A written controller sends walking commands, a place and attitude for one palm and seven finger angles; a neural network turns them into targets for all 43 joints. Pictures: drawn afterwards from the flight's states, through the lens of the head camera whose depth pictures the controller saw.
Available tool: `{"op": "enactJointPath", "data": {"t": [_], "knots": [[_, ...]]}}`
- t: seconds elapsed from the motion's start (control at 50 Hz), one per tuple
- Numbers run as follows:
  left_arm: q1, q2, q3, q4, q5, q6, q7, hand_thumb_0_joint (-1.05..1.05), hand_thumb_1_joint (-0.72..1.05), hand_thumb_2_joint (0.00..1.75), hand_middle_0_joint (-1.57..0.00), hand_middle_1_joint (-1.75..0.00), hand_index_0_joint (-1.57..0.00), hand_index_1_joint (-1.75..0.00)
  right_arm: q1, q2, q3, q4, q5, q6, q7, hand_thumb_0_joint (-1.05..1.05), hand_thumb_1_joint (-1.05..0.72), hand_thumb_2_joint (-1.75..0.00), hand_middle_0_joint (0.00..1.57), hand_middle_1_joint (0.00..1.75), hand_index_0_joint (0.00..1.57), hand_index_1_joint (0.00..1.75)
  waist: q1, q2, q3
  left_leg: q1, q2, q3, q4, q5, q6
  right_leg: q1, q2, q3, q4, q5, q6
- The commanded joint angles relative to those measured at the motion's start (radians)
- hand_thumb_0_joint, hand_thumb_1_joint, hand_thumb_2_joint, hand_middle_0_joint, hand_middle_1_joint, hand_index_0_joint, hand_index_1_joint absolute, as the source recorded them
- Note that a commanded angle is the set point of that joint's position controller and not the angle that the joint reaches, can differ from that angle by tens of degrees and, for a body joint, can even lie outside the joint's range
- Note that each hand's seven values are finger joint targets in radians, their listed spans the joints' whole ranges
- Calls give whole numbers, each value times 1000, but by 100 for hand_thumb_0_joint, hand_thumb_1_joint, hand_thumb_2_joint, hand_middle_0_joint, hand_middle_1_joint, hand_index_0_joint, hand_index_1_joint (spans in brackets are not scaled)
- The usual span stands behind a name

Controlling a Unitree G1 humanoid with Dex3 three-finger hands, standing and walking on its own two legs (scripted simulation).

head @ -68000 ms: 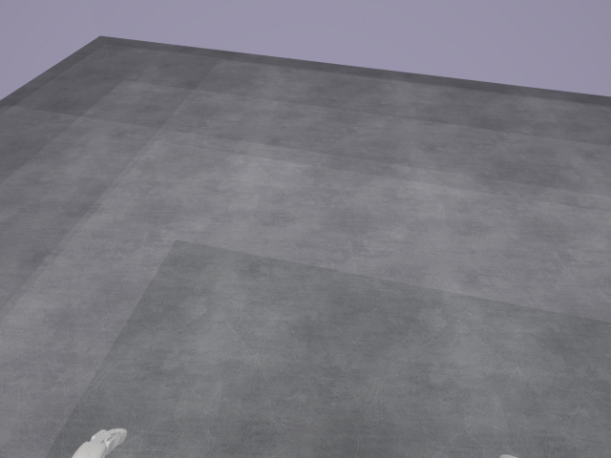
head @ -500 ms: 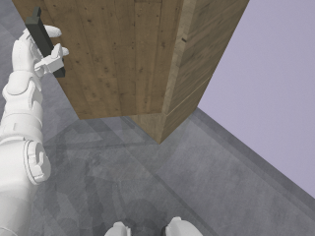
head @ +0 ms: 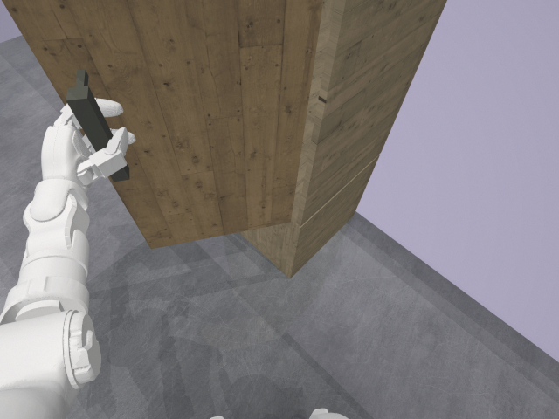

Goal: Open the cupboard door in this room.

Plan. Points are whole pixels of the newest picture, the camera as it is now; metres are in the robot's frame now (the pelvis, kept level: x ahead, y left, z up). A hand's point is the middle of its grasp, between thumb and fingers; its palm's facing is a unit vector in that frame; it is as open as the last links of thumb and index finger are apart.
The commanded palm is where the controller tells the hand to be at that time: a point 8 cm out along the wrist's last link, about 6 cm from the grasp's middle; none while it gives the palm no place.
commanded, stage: pull the door open along its arc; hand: left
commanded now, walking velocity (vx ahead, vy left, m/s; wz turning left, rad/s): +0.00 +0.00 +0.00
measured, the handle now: (103, 129) +0.52 +0.23 +0.10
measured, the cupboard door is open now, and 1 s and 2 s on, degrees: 58 98 100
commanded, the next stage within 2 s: open thumb and fingers to let go in 0.72 s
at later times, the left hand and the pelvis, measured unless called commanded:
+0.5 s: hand (177, 233) +0.33 +0.11 +0.11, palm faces +0.40 -0.92 +0.05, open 6.4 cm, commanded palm +0.27 +0.17 +0.10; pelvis -0.01 -0.02 +0.02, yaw +3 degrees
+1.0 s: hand (225, 257) +0.30 +0.05 +0.11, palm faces +0.45 -0.89 -0.01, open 6.7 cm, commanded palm +0.25 +0.09 +0.10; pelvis -0.01 -0.05 +0.02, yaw +5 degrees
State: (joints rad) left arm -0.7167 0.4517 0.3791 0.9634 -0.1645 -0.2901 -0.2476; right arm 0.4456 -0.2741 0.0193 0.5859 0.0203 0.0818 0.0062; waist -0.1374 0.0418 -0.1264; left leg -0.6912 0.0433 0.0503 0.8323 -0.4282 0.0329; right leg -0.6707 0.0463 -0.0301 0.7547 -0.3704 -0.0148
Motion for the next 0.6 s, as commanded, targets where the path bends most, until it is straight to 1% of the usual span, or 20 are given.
{"op": "enactJointPath", "data": {"t": [0.0,0.04,0.08,0.1,0.12,0.14,0.16,0.2,0.24,0.28,0.3,0.36,0.38,0.42,0.46,0.48,0.5,0.52,0.56,0.58], "knots": [[-65,176,8,-370,-51,-52,-15,0,90,90,-40,-135,-40,-135,33,-148,-66,-136,12,-40,-1,0,-90,-90,20,30,20,30,95,39,-416,287,-21,-41,-79,624,6,310,7,-1,-36,578,-5],[52,142,-4,-434,-65,-28,-8,0,90,90,-40,-135,-40,-135,6,-145,-65,-152,18,-47,1,0,-90,-90,20,30,20,30,107,-14,-362,264,-20,-37,-101,588,5,325,5,-5,-47,564,-2],[159,97,-25,-548,-80,-19,5,0,90,90,-40,-135,-40,-135,-31,-136,-65,-174,23,-58,3,0,-90,-90,20,30,20,30,122,9,-345,286,-23,-31,-110,608,5,345,1,-5,-51,571,-5],[194,61,52,-633,-122,-1,101,0,90,90,-40,-135,-40,-135,-68,-107,-63,-183,23,-71,9,0,-90,-90,20,30,20,30,184,1,-342,268,-27,-27,-122,602,-6,356,1,-18,-60,555,-1],[254,-3,11,-670,-115,20,164,0,90,90,-40,-135,-40,-135,-87,-103,-61,-182,21,-81,14,0,-90,-90,20,30,20,30,171,9,-317,285,-25,-23,-135,600,-15,354,1,-25,-63,546,0],[322,-37,24,-729,-120,36,223,0,90,90,-40,-135,-40,-135,-107,-95,-61,-187,21,-90,20,0,-90,-90,20,30,20,30,185,-12,-297,281,-25,-25,-144,586,-22,353,1,-34,-69,525,0],[364,-74,3,-784,-107,48,271,0,90,90,-40,-135,-40,-135,-124,-91,-59,-188,18,-97,25,0,-90,-90,20,30,20,30,183,-4,-286,287,-26,-23,-151,585,-27,359,-1,-36,-68,526,-2],[416,-101,-8,-850,-69,59,363,0,90,90,-40,-135,-40,-135,-142,-86,-61,-181,9,-100,28,0,-90,-90,20,30,20,30,175,-60,-267,281,-26,-23,-155,565,-27,383,-5,-35,-69,535,-2],[451,-162,-53,-915,-33,75,442,0,90,90,-40,-135,-40,-135,-174,-72,-58,-185,-2,-98,28,0,-90,-90,20,30,20,30,177,-73,-253,282,-31,-18,-165,519,-28,404,-13,-28,-75,529,-3],[448,-171,-64,-938,7,88,518,0,90,90,-40,-135,-40,-135,-201,-67,-55,-179,-17,-87,19,0,-90,-90,20,30,20,30,174,-125,-223,273,-32,-23,-176,450,-27,410,-20,-21,-92,476,-4],[442,-206,-95,-949,24,100,551,0,90,90,-40,-135,-40,-135,-229,-57,-50,-184,-20,-79,16,0,-90,-90,20,30,20,30,174,-90,-197,275,-35,-17,-185,418,-27,404,-28,-12,-104,457,-4],[412,-265,-159,-971,82,134,643,0,90,90,-40,-135,-40,-135,-282,-37,-36,-182,-32,-57,3,0,-90,-90,20,30,20,30,171,-72,-166,284,-43,-18,-199,349,-26,403,-41,2,-135,376,-5],[402,-265,-173,-979,107,145,674,0,90,90,-40,-135,-40,-135,-289,-35,-35,-179,-36,-47,-2,0,-90,-90,20,30,20,30,163,-102,-156,284,-41,-25,-201,327,-22,402,-43,6,-152,341,-5],[430,-335,-240,-1015,147,173,728,0,90,90,-40,-135,-40,-135,-318,-21,-30,-189,-44,-38,-4,0,-90,-90,20,30,20,30,172,-49,-166,307,-45,-23,-209,327,-22,412,-50,7,-157,337,-8],[455,-383,-293,-1028,174,199,767,0,90,90,-40,-135,-40,-135,-328,-16,-27,-186,-50,-25,-5,0,-90,-90,20,30,20,30,165,-36,-159,317,-46,-24,-208,328,-23,416,-55,9,-167,343,-10],[474,-395,-310,-1014,184,207,776,0,90,90,-40,-135,-40,-135,-322,-17,-30,-181,-53,-21,-7,0,-90,-90,20,30,20,30,148,-103,-152,319,-41,-30,-205,320,-20,419,-55,13,-183,345,-5],[487,-422,-339,-1045,182,210,777,0,90,90,-40,-135,-40,-135,-334,-18,-31,-188,-55,-18,-9,0,-90,-90,20,30,20,30,148,-87,-163,327,-43,-26,-205,315,-20,428,-60,19,-188,354,-2],[493,-432,-354,-1056,182,211,779,0,90,90,-40,-135,-40,-135,-333,-16,-31,-186,-57,-15,-11,0,-90,-90,20,30,20,30,143,-113,-165,329,-44,-29,-205,315,-20,439,-63,22,-190,370,0],[515,-465,-393,-1094,183,208,772,0,90,90,-40,-135,-40,-135,-336,-13,-33,-187,-62,-14,-15,0,-90,-90,20,30,20,30,142,-110,-183,345,-45,-29,-204,332,-21,463,-70,28,-187,433,5],[553,-490,-426,-1094,187,209,768,0,90,90,-40,-135,-40,-135,-339,-13,-34,-188,-63,-12,-15,0,-90,-90,20,30,20,30,138,-123,-164,343,-44,-31,-201,333,-20,462,-72,31,-193,450,7]]}}
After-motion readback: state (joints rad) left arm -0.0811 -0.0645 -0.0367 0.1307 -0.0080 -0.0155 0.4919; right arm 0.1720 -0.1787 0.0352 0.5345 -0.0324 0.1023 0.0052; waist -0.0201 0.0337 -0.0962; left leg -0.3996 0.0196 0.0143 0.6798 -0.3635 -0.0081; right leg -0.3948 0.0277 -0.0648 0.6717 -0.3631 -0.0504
